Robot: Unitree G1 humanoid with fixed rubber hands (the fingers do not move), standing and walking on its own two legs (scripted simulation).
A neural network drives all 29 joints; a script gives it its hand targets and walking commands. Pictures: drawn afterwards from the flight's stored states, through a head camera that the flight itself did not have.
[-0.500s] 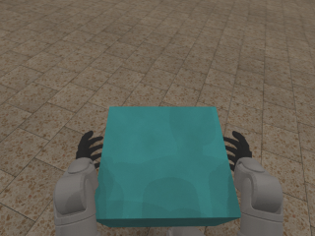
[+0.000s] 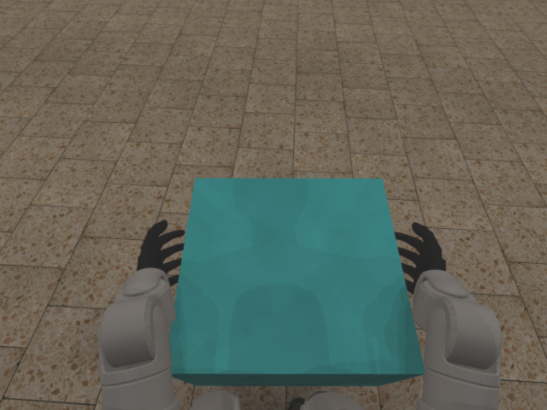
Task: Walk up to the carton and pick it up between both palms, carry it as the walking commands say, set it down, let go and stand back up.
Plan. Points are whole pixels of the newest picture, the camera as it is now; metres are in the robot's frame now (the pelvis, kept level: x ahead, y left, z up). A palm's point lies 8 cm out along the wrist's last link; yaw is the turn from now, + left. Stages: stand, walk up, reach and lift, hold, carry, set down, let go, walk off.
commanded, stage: carry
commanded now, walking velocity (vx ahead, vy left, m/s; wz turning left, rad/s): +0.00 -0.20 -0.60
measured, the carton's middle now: (288, 283) +0.29 -0.01 -0.01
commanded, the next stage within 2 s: none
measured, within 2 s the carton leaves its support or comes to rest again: neither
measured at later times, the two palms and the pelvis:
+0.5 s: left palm (361, 283) +0.25 -0.10 +0.07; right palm out of the picture +0.13 -0.43 +0.06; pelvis -0.05 -0.16 +0.00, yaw -19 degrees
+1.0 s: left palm out of the picture +0.17 -0.31 +0.10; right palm out of the picture -0.06 -0.59 +0.10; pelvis -0.16 -0.29 +0.01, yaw -39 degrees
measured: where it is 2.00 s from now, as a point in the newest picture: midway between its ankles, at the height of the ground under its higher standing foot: outside the picture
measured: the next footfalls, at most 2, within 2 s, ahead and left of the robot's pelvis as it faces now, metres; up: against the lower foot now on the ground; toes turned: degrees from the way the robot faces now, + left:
left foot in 0.06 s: +0.05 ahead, +0.07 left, +0.00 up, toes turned +8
right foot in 0.40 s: +0.00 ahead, -0.31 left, +0.00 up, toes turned -23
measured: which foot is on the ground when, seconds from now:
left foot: up 0.00-0.04, down 0.06-0.40, up 0.42-0.68, down 0.70-1.00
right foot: down 0.00-0.06, up 0.08-0.38, down 0.40-0.70, up 0.72-1.00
